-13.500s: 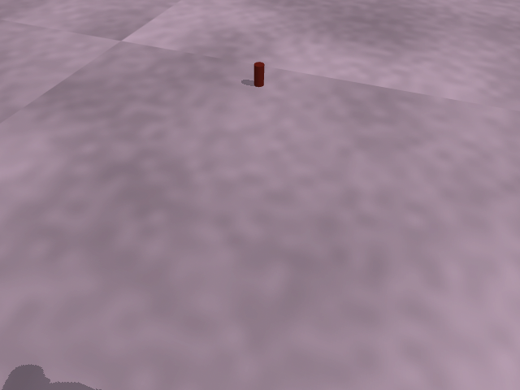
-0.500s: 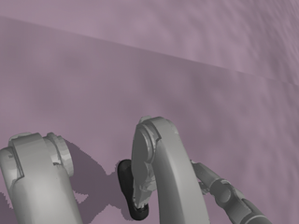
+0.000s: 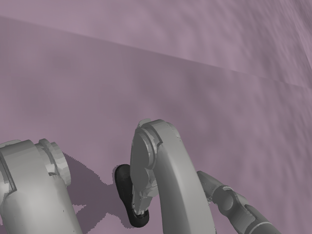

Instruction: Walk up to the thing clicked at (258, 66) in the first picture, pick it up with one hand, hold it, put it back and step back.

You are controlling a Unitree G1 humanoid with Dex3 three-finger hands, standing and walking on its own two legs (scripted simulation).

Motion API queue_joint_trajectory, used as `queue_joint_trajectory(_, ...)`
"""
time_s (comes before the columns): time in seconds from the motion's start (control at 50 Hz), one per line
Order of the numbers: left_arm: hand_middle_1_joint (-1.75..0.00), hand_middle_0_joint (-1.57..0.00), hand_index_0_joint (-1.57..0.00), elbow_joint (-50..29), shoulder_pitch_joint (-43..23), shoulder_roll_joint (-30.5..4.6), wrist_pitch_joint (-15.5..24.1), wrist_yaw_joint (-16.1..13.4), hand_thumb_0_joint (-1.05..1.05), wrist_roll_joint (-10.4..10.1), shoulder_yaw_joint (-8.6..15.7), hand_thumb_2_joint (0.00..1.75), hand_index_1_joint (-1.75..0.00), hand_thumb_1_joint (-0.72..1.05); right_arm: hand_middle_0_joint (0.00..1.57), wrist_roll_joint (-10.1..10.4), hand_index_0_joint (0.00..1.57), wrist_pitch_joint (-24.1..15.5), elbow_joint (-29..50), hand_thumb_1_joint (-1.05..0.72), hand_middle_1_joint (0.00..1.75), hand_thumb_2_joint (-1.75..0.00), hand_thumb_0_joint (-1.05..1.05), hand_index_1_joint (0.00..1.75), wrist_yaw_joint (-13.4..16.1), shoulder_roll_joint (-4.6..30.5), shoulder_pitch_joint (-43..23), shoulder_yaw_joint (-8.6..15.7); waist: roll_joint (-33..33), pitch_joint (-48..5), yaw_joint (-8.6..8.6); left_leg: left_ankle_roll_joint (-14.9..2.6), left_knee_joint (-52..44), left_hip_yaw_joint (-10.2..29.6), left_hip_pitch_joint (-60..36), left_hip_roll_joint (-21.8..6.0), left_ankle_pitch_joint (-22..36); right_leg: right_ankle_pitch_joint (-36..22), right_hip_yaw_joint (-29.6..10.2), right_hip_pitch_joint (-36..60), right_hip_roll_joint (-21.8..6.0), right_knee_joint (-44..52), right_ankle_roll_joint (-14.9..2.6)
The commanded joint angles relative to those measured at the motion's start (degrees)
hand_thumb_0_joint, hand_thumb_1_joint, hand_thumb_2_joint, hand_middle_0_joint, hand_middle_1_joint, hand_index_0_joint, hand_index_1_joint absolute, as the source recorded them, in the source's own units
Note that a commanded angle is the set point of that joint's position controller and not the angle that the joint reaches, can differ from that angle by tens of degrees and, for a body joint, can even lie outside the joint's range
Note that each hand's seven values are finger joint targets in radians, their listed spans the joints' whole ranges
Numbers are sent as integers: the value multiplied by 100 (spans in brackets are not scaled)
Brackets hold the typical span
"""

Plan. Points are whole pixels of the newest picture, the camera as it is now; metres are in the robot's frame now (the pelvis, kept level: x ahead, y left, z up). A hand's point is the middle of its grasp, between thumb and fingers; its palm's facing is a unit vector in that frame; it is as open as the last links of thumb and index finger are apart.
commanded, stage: close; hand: left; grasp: from the side
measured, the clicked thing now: out of the picture +0.44 +0.32 -0.20
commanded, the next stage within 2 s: settle in 0.70 s
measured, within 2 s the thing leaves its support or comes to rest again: leaves its support in 1.06 s
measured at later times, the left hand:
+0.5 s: hand out of the picture +0.41 +0.31 -0.17, palm faces +0.44 -0.90 +0.00, open 10.4 cm
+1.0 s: hand out of the picture +0.43 +0.31 -0.17, palm faces +0.43 -0.90 +0.00, open 10.1 cm
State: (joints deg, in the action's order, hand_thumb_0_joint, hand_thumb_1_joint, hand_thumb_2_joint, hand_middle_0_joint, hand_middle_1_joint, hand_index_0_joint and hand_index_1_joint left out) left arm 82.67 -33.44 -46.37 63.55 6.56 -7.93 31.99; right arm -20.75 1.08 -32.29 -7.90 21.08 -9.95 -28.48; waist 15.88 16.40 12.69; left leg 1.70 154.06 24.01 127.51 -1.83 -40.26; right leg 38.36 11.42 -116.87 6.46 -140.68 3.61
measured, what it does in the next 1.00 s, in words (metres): stands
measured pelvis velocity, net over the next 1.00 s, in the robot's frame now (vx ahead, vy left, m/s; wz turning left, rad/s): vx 0.00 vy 0.00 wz -0.03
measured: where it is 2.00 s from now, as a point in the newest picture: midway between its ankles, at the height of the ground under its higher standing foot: (93, 227)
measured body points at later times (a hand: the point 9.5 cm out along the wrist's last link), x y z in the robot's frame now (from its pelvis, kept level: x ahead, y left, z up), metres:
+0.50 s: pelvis +0.00 +0.00 +0.00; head +0.22 +0.20 +0.34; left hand +0.39 +0.36 -0.17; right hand +0.18 -0.24 -0.03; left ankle +0.08 +0.13 -0.24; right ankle +0.13 -0.14 -0.24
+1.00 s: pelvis +0.00 +0.00 +0.01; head +0.23 +0.20 +0.33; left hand +0.40 +0.36 -0.17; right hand +0.18 -0.24 -0.02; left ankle +0.08 +0.13 -0.24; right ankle +0.13 -0.14 -0.24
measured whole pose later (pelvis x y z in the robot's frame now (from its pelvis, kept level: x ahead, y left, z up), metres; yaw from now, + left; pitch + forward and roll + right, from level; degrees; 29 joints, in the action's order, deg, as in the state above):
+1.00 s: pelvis +0.00 +0.00 +0.01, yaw -2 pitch +11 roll -19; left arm 82.4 -37.0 -50.5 61.3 0.3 -4.5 32.0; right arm -21.4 4.1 -31.1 -7.5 20.3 -10.9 -30.4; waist 17.3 18.3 13.8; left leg 1.6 153.5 25.5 127.0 -2.7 -41.2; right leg 37.6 12.8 -116.3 6.7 -138.8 4.2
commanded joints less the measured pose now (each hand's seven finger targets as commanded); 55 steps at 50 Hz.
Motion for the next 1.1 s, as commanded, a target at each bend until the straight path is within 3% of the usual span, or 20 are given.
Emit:
queue_joint_trajectory(0.0,-13,-12,-11,-663,-1091,-1022,446,-185,0,90,-44,24,-14,-26,20,-22,20,77,158,-89,30,-90,0,30,104,2039,20,640,-3187,-2963,566,66,-1973,-678,-2284,-348,548,-966,914,1109,91,939,-370)
queue_joint_trajectory(0.08,-16,-16,-14,-636,-1145,-1045,491,-339,0,114,-78,29,-18,-21,20,-41,20,109,178,-89,30,-90,0,30,91,2034,-7,601,-3156,-2925,605,49,-1953,-667,-2238,-356,502,-963,928,1134,117,974,-368)
queue_joint_trajectory(0.12,-29,-30,-28,-659,-1186,-1043,508,-409,0,154,-77,37,-29,-6,20,-70,20,126,145,-89,30,-90,0,30,90,2035,21,583,-3206,-3026,648,66,-1925,-638,-2365,-365,661,-1100,939,1221,124,973,-349)
queue_joint_trajectory(0.22,-40,-43,-41,-613,-1219,-1147,519,-512,0,215,-53,48,-41,11,20,-86,20,169,184,-88,30,-90,0,30,101,2034,-44,548,-3216,-2959,679,59,-1929,-624,-2326,-397,647,-1098,950,1206,136,976,-349)
queue_joint_trajectory(0.32,-50,-53,-52,-559,-1263,-1271,472,-544,0,246,-24,59,-51,26,20,-95,20,216,177,-87,30,-90,0,30,117,2023,12,517,-3200,-3008,701,42,-1903,-642,-2326,-406,672,-1138,945,1286,158,1046,-348)
queue_joint_trajectory(0.44,-67,-67,-67,-543,-1363,-1195,422,-534,0,265,-152,73,-67,44,20,-98,20,246,167,-87,30,-89,0,30,132,2027,14,496,-3243,-3038,775,52,-1918,-584,-2423,-431,834,-1296,972,1316,164,1011,-344)
queue_joint_trajectory(0.58,-89,-87,-86,-560,-1531,-1323,428,-581,0,263,-108,91,-89,41,20,-87,20,266,193,-87,30,-89,0,30,129,2035,-21,490,-3160,-2865,802,18,-1950,-562,-2227,-436,461,-1037,980,1202,163,1074,-336)
queue_joint_trajectory(0.74,-114,-106,-106,-566,-1618,-1335,397,-637,0,282,-126,113,-115,46,20,-92,20,320,219,-88,30,-90,0,30,131,2031,8,439,-3304,-2956,830,58,-1995,-525,-2423,-464,726,-1206,997,1244,165,1053,-353)
queue_joint_trajectory(0.8,-120,-108,-107,-599,-1696,-1404,381,-646,0,293,-113,119,-122,42,20,-92,20,346,202,-90,30,-91,0,30,144,2035,10,437,-3333,-2996,852,41,-1934,-553,-2431,-462,841,-1309,977,1321,164,1070,-342)
queue_joint_trajectory(0.84,-126,-113,-112,-637,-1597,-1461,349,-638,0,302,-19,124,-128,41,20,-97,20,356,203,-90,30,-90,0,30,155,2042,17,464,-3330,-3014,797,49,-1956,-566,-2457,-471,858,-1331,970,1371,155,1087,-336)
queue_joint_trajectory(0.86,-124,-111,-110,-759,-1662,-1518,341,-621,0,333,-91,123,-126,39,20,-92,20,359,188,-90,30,-90,0,30,151,2010,18,465,-3410,-3000,781,31,-1939,-604,-2435,-471,799,-1267,931,1325,164,1099,-352)
queue_joint_trajectory(0.96,-132,-118,-117,-1180,-1526,-1634,250,-608,0,325,141,129,-135,36,20,-59,20,392,199,-90,30,-91,0,30,154,2043,73,553,-3625,-3248,658,92,-2064,-556,-2731,-503,1056,-1396,938,1340,128,1000,-369)
queue_joint_trajectory(1.02,-134,-119,-118,-1463,-1670,-1572,172,-593,0,230,221,128,-136,30,20,-30,20,390,173,-90,30,-91,0,30,152,2010,150,629,-3675,-3346,673,62,-2055,-660,-2596,-468,929,-1357,877,1424,122,1082,-375)
queue_joint_trajectory(1.08,-135,-120,-119,-1778,-1586,-1605,35,-585,0,306,230,128,-137,28,20,22,20,397,184,-90,30,-90,0,30,153,1990,223,747,-3770,-3380,579,64,-2143,-716,-2579,-466,828,-1262,828,1291,85,1106,-400)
